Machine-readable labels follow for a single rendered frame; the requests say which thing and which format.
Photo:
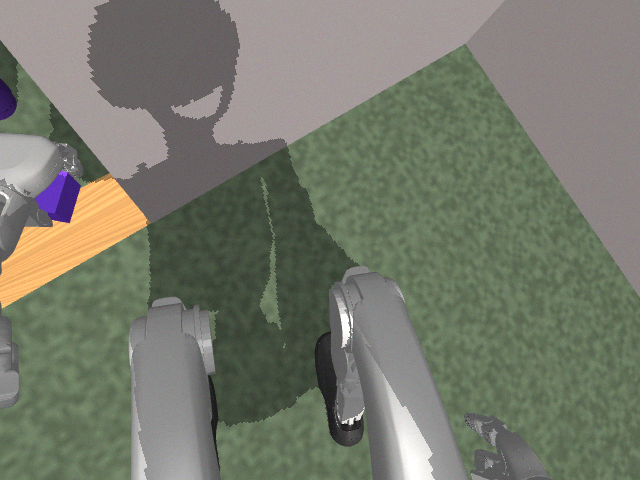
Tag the right robot foot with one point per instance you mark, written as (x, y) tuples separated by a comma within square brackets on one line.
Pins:
[(344, 434)]

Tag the right robot hand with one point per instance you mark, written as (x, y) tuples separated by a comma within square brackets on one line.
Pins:
[(515, 460)]

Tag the left robot hand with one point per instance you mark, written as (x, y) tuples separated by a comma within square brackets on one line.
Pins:
[(29, 164)]

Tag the left robot arm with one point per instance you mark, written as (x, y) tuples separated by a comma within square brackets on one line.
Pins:
[(14, 212)]

